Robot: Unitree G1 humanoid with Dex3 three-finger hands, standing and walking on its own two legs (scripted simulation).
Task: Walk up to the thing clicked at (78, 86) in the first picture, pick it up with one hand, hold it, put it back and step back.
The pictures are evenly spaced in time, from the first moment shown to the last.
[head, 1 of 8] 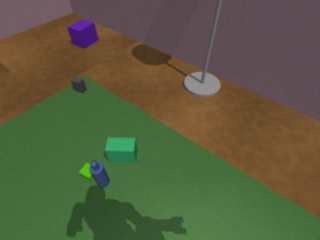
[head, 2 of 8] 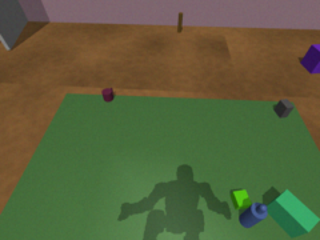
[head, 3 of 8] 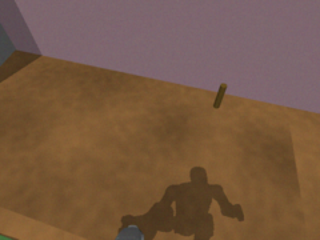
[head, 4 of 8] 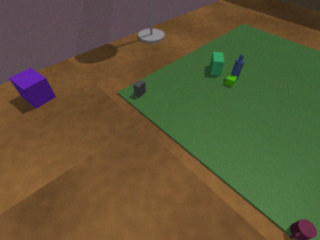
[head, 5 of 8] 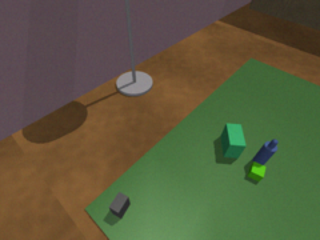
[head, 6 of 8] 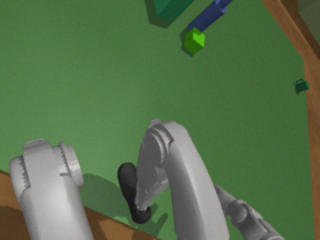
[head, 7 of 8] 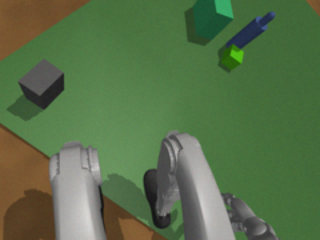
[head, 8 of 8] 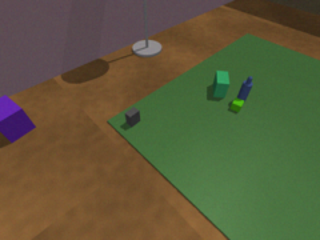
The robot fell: no
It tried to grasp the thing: yes
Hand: left
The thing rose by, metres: 0.65
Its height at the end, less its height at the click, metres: +0.00
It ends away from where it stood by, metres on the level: 0.00
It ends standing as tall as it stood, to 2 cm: yes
